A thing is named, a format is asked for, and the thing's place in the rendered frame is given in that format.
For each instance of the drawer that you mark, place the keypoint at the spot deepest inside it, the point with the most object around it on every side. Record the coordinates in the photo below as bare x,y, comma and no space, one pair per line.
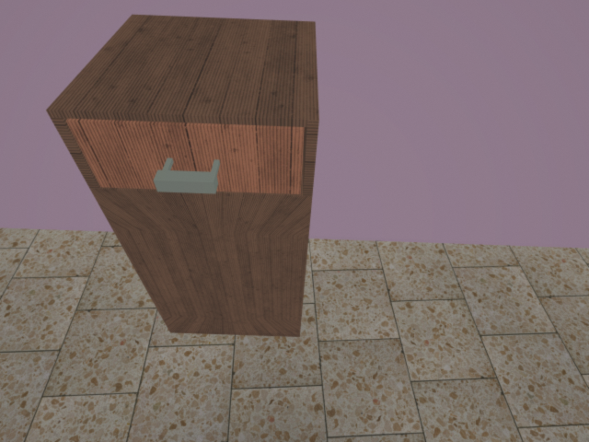
253,158

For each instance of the cabinet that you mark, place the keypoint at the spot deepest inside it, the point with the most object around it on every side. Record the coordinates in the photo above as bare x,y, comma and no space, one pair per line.
225,263

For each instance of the handle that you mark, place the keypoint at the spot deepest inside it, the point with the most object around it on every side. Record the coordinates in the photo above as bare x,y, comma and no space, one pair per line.
167,180

